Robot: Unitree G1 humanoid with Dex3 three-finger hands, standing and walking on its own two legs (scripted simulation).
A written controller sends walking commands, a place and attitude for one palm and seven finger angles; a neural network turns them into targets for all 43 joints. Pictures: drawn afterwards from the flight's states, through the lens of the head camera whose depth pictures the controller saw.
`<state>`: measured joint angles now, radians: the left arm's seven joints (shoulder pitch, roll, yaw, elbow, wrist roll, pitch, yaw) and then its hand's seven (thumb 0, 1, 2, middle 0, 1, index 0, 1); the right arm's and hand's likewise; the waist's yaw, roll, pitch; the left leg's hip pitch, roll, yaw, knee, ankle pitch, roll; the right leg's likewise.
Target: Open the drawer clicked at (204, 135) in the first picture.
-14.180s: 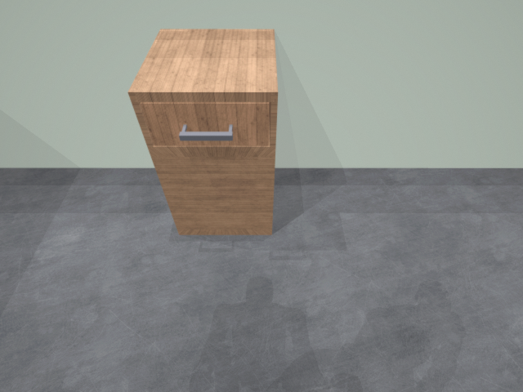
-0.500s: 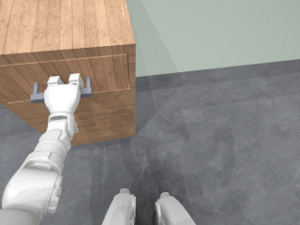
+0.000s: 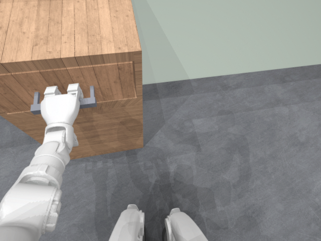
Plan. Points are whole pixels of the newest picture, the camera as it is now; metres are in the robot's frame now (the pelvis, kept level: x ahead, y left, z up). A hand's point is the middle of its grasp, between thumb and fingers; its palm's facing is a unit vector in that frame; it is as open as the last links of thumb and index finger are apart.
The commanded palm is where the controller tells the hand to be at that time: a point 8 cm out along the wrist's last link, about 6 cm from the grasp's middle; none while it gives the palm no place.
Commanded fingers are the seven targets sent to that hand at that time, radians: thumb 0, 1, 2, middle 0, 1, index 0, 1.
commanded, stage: close the thumb around the handle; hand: left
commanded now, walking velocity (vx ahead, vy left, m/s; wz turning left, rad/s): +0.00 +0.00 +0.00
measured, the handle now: (65, 99) +0.49 +0.25 -0.03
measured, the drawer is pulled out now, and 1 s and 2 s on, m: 0.00 0.01 0.11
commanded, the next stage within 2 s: pull the drawer open in 0.58 s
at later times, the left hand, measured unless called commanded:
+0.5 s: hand (71, 116) +0.45 +0.24 -0.06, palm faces -0.05 -0.06 -1.00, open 5.6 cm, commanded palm +0.43 +0.22 +0.00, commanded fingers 0.00 0.90 0.90 -0.40 -1.35 -0.40 -1.35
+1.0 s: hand (71, 120) +0.43 +0.24 -0.06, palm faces -0.06 -0.08 -0.99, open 5.3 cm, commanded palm +0.40 +0.22 +0.00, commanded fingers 0.00 0.90 0.90 -0.40 -1.35 -0.40 -1.35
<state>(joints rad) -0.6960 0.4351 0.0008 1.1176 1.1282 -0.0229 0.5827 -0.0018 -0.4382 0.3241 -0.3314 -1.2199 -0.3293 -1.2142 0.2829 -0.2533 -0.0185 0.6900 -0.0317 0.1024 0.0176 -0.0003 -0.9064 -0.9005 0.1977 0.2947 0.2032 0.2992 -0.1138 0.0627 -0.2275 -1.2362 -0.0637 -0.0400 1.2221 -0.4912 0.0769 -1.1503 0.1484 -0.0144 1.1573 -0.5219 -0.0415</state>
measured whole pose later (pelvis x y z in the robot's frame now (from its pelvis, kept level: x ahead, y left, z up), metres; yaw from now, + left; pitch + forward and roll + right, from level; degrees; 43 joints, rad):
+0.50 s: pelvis +0.01 +0.00 +0.00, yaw +0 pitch +29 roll -5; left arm -0.66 0.40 -0.01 1.07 1.13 -0.04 0.57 0.00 0.70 0.82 -0.40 -1.33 -0.41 -1.33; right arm 0.27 -0.24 -0.03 0.69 -0.04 0.13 0.03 0.00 -0.91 -0.90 0.20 0.29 0.20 0.30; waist -0.10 0.06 -0.23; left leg -1.20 -0.06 -0.04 1.21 -0.51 0.08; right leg -1.11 0.15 -0.01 1.14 -0.53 -0.04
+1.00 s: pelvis +0.03 +0.01 +0.02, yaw -2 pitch +28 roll -4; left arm -0.50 0.37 -0.01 0.92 1.10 -0.01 0.56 0.01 0.76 0.79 -0.35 -1.35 -0.42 -1.35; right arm 0.28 -0.23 -0.04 0.67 -0.03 0.16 0.05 0.00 -0.91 -0.90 0.20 0.29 0.20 0.30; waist -0.08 0.06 -0.23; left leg -1.12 -0.05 -0.01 1.15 -0.51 0.09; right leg -1.04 0.15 0.03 1.08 -0.53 -0.03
